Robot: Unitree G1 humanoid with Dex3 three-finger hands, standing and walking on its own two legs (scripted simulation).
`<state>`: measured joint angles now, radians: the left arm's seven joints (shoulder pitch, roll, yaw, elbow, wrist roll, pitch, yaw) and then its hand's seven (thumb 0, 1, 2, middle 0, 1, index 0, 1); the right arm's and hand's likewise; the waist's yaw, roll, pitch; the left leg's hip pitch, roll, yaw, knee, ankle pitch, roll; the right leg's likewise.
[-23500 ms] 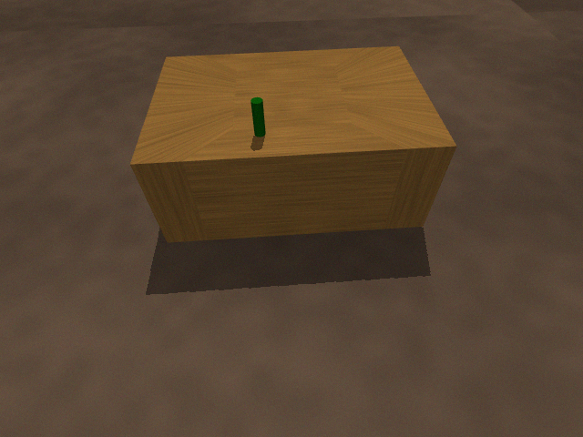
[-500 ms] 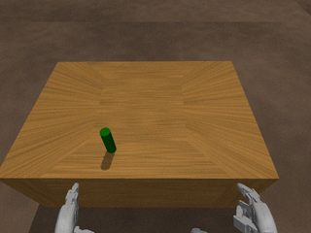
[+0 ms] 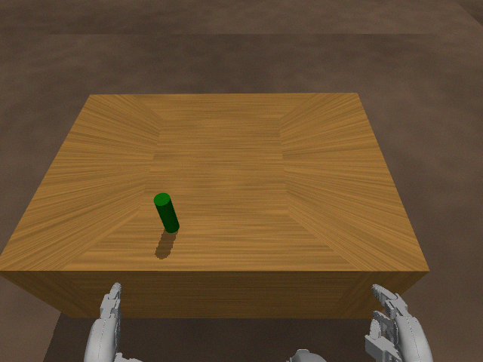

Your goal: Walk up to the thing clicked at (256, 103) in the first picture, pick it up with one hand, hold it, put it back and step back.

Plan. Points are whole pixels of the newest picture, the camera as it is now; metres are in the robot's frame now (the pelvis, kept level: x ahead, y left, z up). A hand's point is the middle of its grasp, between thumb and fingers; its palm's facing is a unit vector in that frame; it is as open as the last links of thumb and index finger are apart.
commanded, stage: home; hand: left
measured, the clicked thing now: (167, 214) +0.52 +0.22 -0.20
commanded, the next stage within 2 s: stand in 1.42 s
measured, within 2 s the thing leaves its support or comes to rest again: neither
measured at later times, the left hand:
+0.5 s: hand (139, 336) +0.18 +0.19 -0.05, palm faces +0.13 -0.96 -0.24, open 17.6 cm
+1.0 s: hand (140, 339) +0.18 +0.18 -0.05, palm faces +0.13 -0.96 -0.25, open 17.6 cm
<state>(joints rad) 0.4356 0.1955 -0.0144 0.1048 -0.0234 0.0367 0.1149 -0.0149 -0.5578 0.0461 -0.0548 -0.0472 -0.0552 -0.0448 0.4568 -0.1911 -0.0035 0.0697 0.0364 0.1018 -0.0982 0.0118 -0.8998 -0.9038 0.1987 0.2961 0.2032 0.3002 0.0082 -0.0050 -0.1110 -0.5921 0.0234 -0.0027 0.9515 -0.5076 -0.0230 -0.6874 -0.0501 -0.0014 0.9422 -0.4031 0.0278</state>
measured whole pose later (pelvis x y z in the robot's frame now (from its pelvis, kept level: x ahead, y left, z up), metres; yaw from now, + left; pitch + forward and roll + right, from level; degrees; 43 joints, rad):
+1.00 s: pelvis +0.01 +0.00 +0.00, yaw +0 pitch +9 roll -1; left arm 0.47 0.20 -0.01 0.04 -0.02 0.10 0.12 -0.01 -0.57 0.04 -0.05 -0.05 -0.05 -0.04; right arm 0.37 -0.21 0.02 0.29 0.04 0.04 -0.11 0.01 -0.90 -0.90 0.20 0.30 0.20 0.30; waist -0.01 0.00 -0.11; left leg -0.59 0.03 -0.02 0.97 -0.53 -0.02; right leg -0.67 -0.04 -0.02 0.93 -0.42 0.03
